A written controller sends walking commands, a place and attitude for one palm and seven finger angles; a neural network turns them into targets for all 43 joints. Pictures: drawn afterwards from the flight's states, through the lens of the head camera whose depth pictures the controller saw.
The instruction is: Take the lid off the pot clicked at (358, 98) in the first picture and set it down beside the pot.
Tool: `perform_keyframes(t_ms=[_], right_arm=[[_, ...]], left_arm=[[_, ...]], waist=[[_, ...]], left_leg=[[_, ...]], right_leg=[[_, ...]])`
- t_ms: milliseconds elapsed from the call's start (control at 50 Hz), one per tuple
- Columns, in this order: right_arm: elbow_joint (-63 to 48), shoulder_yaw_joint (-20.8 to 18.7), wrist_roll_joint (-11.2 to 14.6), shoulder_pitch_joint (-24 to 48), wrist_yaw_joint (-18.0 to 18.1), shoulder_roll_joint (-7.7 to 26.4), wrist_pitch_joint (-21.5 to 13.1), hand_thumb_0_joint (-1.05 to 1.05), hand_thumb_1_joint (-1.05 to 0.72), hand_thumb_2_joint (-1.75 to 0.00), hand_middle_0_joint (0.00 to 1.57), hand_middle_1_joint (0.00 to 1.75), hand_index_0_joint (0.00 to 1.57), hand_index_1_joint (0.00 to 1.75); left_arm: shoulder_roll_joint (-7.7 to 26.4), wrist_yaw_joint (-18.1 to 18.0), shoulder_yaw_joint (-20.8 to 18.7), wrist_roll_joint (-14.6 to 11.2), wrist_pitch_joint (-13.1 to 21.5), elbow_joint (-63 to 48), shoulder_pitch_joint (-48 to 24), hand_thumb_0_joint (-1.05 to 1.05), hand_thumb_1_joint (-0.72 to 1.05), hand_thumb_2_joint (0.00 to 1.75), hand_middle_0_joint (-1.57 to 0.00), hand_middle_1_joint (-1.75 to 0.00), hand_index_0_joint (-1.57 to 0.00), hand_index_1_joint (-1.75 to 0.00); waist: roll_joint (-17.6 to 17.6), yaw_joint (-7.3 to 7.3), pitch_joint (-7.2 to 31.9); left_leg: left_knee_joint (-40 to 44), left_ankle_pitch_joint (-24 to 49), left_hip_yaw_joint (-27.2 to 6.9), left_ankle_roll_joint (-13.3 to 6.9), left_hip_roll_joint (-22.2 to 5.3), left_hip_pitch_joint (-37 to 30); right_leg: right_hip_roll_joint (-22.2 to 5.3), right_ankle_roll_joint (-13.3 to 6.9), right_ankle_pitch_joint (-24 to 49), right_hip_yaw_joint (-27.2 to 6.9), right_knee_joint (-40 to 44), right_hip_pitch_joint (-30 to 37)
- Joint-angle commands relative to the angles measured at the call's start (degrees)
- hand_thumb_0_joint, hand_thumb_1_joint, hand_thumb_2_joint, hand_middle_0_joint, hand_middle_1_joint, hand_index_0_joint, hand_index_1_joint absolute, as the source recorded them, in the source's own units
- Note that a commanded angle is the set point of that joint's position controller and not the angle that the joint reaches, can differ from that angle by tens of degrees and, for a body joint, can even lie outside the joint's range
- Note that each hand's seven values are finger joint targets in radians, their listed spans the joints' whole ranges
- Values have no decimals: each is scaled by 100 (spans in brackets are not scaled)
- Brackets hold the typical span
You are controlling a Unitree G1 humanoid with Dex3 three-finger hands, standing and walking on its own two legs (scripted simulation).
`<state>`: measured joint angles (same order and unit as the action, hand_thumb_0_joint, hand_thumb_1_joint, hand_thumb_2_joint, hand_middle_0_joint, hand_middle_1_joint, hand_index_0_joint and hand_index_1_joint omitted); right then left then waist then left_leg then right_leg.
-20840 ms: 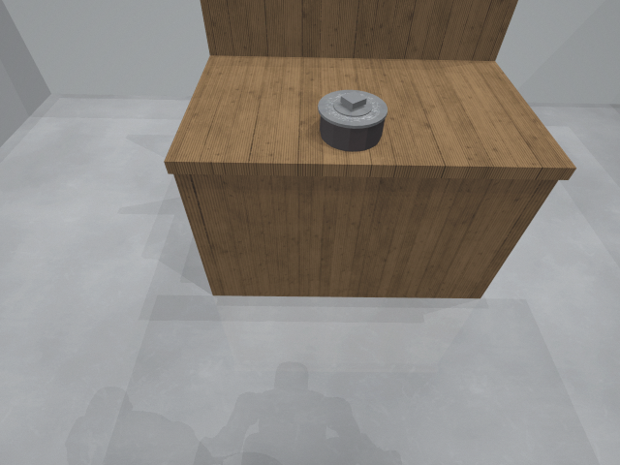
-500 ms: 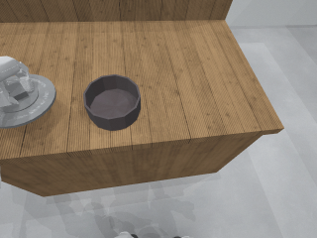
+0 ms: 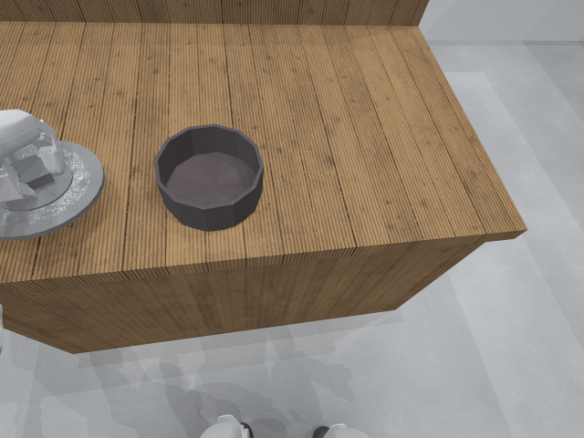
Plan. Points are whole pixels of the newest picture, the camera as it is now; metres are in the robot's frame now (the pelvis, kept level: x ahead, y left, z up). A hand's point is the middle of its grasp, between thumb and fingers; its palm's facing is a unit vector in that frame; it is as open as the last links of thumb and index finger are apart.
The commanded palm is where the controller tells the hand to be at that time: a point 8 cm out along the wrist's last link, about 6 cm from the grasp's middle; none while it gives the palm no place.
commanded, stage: lower the lid onto the table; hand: left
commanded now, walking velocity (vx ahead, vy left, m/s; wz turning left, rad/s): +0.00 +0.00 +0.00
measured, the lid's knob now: (27, 174) +0.48 +0.35 +0.02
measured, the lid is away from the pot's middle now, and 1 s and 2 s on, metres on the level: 0.25 0.24 0.25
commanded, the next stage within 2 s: open the fingers wide in 0.84 s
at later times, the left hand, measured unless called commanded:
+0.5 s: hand (31, 181) +0.47 +0.34 +0.02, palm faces -0.48 -0.12 -0.87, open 7.5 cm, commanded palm +0.53 +0.33 +0.08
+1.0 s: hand (44, 191) +0.47 +0.34 -0.01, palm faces -0.44 -0.15 -0.88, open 7.4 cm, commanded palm +0.50 +0.32 +0.05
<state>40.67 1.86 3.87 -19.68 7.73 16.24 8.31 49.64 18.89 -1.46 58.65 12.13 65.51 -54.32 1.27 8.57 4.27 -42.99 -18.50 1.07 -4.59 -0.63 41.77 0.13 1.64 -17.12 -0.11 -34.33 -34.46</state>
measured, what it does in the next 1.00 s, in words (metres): stands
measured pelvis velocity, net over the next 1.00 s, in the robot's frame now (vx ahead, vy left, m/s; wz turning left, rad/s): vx -0.01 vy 0.02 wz -0.04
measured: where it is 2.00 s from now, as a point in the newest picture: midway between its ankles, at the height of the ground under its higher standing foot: outside the picture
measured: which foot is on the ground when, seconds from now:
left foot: down 0.00-1.00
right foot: down 0.00-1.00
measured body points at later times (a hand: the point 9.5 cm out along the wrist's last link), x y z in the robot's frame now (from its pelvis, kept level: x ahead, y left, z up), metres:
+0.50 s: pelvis -0.01 +0.01 -0.01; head +0.12 +0.05 +0.42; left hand +0.49 +0.34 +0.07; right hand -0.04 -0.27 -0.11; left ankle +0.01 +0.06 -0.71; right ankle -0.01 -0.17 -0.71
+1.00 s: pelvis -0.01 +0.02 -0.02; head +0.12 +0.06 +0.40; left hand +0.49 +0.34 +0.04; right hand -0.04 -0.26 -0.12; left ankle +0.01 +0.06 -0.71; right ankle -0.01 -0.17 -0.71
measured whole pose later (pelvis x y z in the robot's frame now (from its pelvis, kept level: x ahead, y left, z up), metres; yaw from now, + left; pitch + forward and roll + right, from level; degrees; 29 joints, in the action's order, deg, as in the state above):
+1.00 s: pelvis -0.01 +0.02 -0.02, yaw -2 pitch +22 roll -7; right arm 38.7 2.0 2.2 -21.6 5.4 15.5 10.6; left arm 48.7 11.6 -4.5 60.9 9.5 68.2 -55.1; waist 2.2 11.0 5.7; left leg -52.7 -21.5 1.4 -6.1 -1.3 53.7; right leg 0.9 0.5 -19.6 -0.6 -42.9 -46.0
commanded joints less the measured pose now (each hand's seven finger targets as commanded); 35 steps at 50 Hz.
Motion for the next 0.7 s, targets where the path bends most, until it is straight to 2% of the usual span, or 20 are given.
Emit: perform_keyframes(t_ms=[0,20,80,100,120,180,220,280,300,340,380,400,420,440,460,500,540,580,600,680], right_arm=[[-222,-400,-37,-897,129,1150,-49,0,-90,-90,20,30,20,30],[-206,-381,-27,-885,119,1175,-41,0,-90,-90,20,30,20,30],[-186,-382,-23,-902,86,1176,-35,0,-90,-90,20,30,20,30],[-191,-393,-57,-943,83,1206,-20,0,-90,-90,20,30,20,30],[-229,-390,-52,-928,83,1185,-14,0,-90,-90,20,30,20,30],[-197,-407,-72,-1008,62,1186,-1,0,-90,-90,20,30,20,30],[-205,-383,-57,-1016,59,1212,3,0,-90,-90,20,30,20,30],[-190,-390,-75,-1071,76,1199,0,0,-90,-90,20,30,20,30],[-188,-376,-87,-1075,77,1207,1,0,-90,-90,20,30,20,30],[-217,-349,-85,-1061,100,1213,8,0,-90,-90,20,30,20,30],[-211,-346,-77,-1066,91,1210,24,0,-90,-90,20,30,20,30],[-191,-343,-71,-1081,81,1242,28,0,-90,-90,20,30,20,30],[-203,-368,-101,-1107,88,1258,42,0,-90,-90,20,30,20,30],[-219,-361,-116,-1094,104,1235,39,0,-90,-90,20,30,20,30],[-195,-391,-134,-1159,92,1197,41,0,-90,-90,20,30,20,30],[-163,-383,-125,-1142,56,1196,63,0,-90,-90,20,30,20,30],[-183,-339,-111,-1145,66,1226,79,0,-90,-90,20,30,20,30],[-157,-380,-135,-1210,48,1232,97,0,-90,-90,20,30,20,30],[-140,-386,-120,-1205,35,1225,99,0,-90,-90,20,30,20,30],[-168,-385,-164,-1213,31,1231,128,0,-90,-90,20,30,20,30]], left_arm=[[2168,-475,-585,-116,-26,-1306,-2950,0,57,100,-76,-109,-82,-111],[2190,-490,-579,-136,-57,-1203,-2910,0,57,100,-76,-109,-82,-111],[1989,-533,-391,-67,-116,-1205,-3060,0,57,100,-76,-109,-82,-111],[2181,-570,-540,-29,-104,-1395,-3155,0,57,100,-76,-109,-82,-111],[2171,-606,-557,15,-124,-1188,-3003,0,57,100,-76,-109,-82,-111],[1927,-599,-409,-17,-155,-1112,-3025,0,57,100,-76,-109,-82,-111],[2028,-599,-427,-25,-175,-947,-2998,0,57,100,-76,-109,-82,-111],[2068,-601,-430,42,-121,-1142,-3160,0,57,100,-76,-109,-82,-111],[2280,-622,-591,73,-94,-1170,-3129,0,57,100,-76,-109,-82,-111],[2304,-645,-630,57,-45,-1068,-3021,0,57,100,-76,-109,-82,-111],[2094,-652,-420,61,-93,-809,-2954,0,57,100,-76,-109,-82,-111],[2175,-660,-461,48,-94,-914,-3072,0,57,100,-76,-109,-82,-111],[2392,-695,-632,84,-72,-1191,-3220,0,57,100,-76,-109,-82,-111],[2463,-711,-708,106,-11,-1475,-3330,0,57,100,-76,-109,-82,-111],[2340,-731,-660,127,-25,-1457,-3268,0,57,100,-76,-109,-82,-111],[2045,-734,-502,76,-108,-931,-2971,0,57,100,-76,-109,-82,-111],[2091,-738,-498,51,-120,-802,-2973,0,57,100,-76,-109,-82,-111],[2023,-756,-416,123,-146,-1025,-3217,0,57,100,-76,-109,-82,-111],[1985,-765,-394,153,-164,-944,-3182,0,57,100,-76,-109,-82,-111],[2046,-791,-457,169,-138,-1059,-3275,0,57,100,-76,-109,-82,-111]], waist=[[1353,58,2808],[1205,74,2664],[1428,77,2588],[1453,56,2787],[1457,54,2728],[1317,122,2819],[1165,145,2627],[1493,138,2852],[1519,93,2905],[1328,131,2887],[1323,198,2663],[1358,179,2632],[1492,151,2945],[1937,77,3209],[2016,112,3329],[1587,187,2876],[1241,228,2815],[1650,226,3021],[1663,225,2916],[1710,237,3098]], left_leg=[[180,2939,-416,43,-101,-3431],[201,2649,-379,31,-101,-3206],[202,2673,-438,78,-132,-3293],[199,2738,-483,82,-139,-3378],[157,2714,-475,83,-109,-3321],[95,2889,-503,88,-140,-3365],[96,2410,-438,50,-108,-3016],[14,2706,-459,78,-127,-3194],[-24,2763,-486,92,-136,-3192],[-61,2867,-498,79,-149,-3098],[-77,2420,-448,65,-130,-2861],[-60,2362,-478,78,-156,-2859],[-77,2470,-514,77,-162,-3015],[-126,3054,-552,144,-183,-3344],[-179,3402,-617,222,-221,-3612],[-230,3113,-601,189,-224,-3254],[-228,2738,-514,76,-166,-2841],[-251,2956,-600,146,-206,-3157],[-280,2985,-637,185,-230,-3181],[-354,3062,-695,198,-239,-3200]], right_leg=[[447,-366,1058,455,225,-512],[440,-356,1020,452,211,-468],[440,-383,864,478,165,-709],[443,-384,868,476,161,-670],[447,-393,841,474,143,-734],[474,-365,873,474,98,-827],[476,-362,775,464,74,-798],[480,-380,826,457,-3,-898],[481,-388,841,461,-35,-869],[489,-377,871,477,-87,-902],[509,-364,674,484,-110,-1065],[492,-378,627,483,-127,-1091],[484,-379,682,465,-137,-1026],[477,-412,815,472,-181,-1082],[505,-402,820,495,-207,-1209],[525,-375,689,516,-201,-1377],[520,-358,738,500,-232,-1210],[527,-377,684,507,-274,-1420],[527,-387,601,516,-294,-1552],[539,-375,589,508,-354,-1625]])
